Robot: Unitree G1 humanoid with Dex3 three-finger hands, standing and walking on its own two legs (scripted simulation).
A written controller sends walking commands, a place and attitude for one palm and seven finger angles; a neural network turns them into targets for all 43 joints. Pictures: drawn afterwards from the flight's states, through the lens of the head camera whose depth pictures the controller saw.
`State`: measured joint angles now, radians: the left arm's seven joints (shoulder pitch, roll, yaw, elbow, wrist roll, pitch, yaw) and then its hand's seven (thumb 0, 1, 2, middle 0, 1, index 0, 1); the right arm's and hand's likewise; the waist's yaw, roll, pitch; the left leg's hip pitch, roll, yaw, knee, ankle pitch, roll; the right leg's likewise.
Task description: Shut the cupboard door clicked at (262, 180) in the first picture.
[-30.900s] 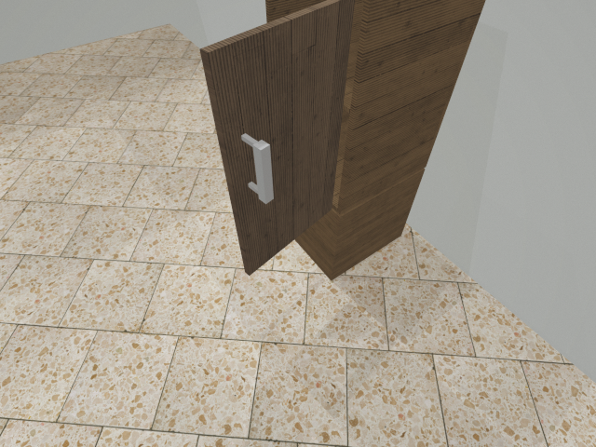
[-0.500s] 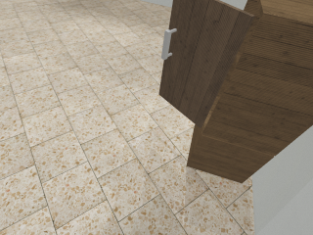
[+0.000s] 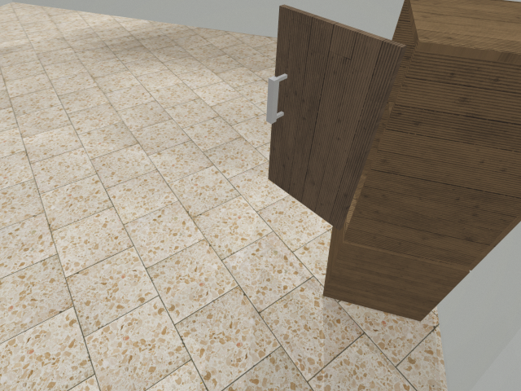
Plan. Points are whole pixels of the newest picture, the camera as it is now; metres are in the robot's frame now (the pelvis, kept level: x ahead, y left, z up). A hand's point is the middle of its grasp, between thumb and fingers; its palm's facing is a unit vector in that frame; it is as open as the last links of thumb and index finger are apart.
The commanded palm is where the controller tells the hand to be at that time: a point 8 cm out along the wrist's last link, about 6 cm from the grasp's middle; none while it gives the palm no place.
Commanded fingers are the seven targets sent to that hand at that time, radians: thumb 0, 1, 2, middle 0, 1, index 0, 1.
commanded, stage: let the arm hang, fingers relaxed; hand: left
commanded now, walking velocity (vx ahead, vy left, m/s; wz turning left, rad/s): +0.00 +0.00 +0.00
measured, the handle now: (277, 98) +0.87 +0.00 +0.01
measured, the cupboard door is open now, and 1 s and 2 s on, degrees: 59 59 59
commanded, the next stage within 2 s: look to check the result in 0.20 s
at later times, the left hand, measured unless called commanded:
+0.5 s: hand out of the picture -0.02 +0.17 -0.18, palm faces +0.02 -0.98 -0.18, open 7.4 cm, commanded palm none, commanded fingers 0.00 0.90 0.90 -0.20 -0.30 -0.20 -0.30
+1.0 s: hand out of the picture +0.02 +0.18 -0.18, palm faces +0.00 -0.98 -0.20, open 7.4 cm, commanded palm none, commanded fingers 0.00 0.90 0.90 -0.20 -0.30 -0.20 -0.30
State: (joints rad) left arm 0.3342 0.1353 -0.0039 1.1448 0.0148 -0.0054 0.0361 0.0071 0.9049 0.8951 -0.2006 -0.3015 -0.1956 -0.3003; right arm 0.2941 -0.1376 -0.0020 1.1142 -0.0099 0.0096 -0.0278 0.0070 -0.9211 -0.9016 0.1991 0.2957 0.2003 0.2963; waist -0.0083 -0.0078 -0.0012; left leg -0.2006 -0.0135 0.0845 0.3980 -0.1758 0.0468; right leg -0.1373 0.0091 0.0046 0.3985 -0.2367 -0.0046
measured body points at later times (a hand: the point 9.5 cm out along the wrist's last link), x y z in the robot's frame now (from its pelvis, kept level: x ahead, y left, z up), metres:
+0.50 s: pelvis +0.01 +0.00 +0.00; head +0.01 +0.01 +0.45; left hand -0.02 +0.22 -0.16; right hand -0.02 -0.21 -0.16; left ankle +0.03 +0.09 -0.74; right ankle -0.01 -0.12 -0.74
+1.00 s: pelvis +0.01 +0.00 +0.00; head +0.02 +0.01 +0.45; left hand +0.02 +0.23 -0.16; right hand +0.02 -0.24 -0.15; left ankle +0.03 +0.09 -0.74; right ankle -0.01 -0.12 -0.74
